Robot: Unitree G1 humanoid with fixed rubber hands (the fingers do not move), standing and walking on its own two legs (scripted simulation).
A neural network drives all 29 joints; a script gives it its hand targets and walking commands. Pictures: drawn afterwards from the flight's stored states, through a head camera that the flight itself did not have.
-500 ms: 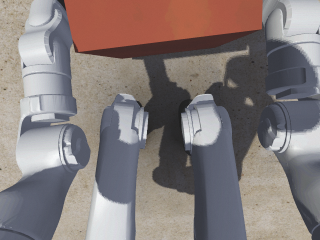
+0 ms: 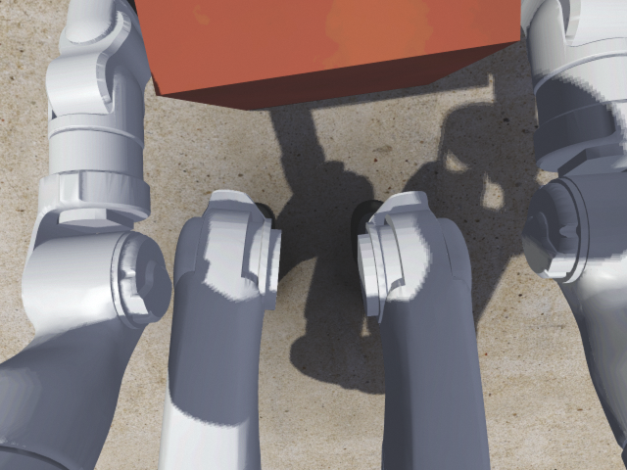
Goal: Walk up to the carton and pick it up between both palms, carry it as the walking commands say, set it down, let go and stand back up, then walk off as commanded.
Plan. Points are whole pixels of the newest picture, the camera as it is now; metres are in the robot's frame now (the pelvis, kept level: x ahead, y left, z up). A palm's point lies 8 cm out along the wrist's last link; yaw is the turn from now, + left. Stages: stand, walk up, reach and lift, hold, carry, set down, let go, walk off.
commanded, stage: set down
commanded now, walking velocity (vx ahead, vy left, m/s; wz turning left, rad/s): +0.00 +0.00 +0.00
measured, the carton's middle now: out of the picture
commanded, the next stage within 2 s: none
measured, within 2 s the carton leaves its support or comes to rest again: rests again in 0.26 s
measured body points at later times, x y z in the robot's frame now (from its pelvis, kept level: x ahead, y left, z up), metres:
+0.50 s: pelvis +0.00 -0.01 -0.02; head +0.35 -0.03 +0.24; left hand +0.54 +0.18 -0.17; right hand +0.57 -0.19 -0.16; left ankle +0.14 +0.12 -0.36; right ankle +0.14 -0.10 -0.36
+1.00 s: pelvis +0.02 +0.00 -0.03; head +0.35 -0.02 +0.27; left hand +0.54 +0.18 -0.17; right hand +0.57 -0.19 -0.17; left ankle +0.14 +0.12 -0.36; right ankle +0.14 -0.10 -0.36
